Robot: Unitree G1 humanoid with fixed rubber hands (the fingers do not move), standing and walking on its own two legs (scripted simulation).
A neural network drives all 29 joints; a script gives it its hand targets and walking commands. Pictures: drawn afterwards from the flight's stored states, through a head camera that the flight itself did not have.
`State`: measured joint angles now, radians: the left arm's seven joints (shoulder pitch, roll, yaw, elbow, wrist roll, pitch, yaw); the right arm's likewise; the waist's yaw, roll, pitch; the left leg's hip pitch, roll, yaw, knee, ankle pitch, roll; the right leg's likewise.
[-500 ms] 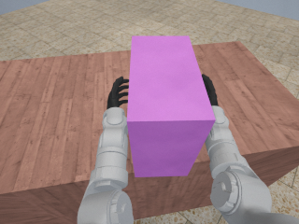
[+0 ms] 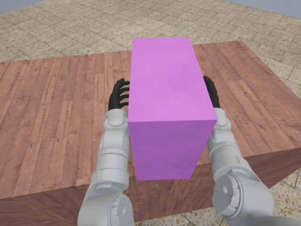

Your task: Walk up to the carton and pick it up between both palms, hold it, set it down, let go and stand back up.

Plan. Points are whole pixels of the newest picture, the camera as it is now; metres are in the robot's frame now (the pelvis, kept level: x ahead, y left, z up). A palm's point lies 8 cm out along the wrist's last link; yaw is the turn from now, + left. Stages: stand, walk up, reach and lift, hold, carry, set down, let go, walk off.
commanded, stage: reach and lift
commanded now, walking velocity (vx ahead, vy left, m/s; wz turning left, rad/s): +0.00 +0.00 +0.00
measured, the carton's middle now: (162, 110) +0.41 -0.03 +0.07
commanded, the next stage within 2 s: none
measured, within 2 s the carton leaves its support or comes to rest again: leaves its support in 0.84 s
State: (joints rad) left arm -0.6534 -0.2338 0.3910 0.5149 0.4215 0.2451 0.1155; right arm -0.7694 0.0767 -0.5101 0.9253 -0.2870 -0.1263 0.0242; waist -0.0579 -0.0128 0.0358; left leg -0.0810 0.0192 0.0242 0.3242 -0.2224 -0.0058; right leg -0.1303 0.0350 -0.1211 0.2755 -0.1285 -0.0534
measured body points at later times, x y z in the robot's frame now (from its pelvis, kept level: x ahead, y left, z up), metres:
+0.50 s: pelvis -0.01 +0.00 +0.00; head +0.01 +0.01 +0.45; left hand +0.40 +0.10 +0.11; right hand +0.40 -0.16 +0.11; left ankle -0.03 +0.12 -0.75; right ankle +0.02 -0.08 -0.75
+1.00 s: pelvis -0.01 -0.01 +0.00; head +0.00 +0.01 +0.45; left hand +0.40 +0.09 +0.13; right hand +0.39 -0.17 +0.11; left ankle -0.03 +0.12 -0.75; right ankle +0.02 -0.08 -0.75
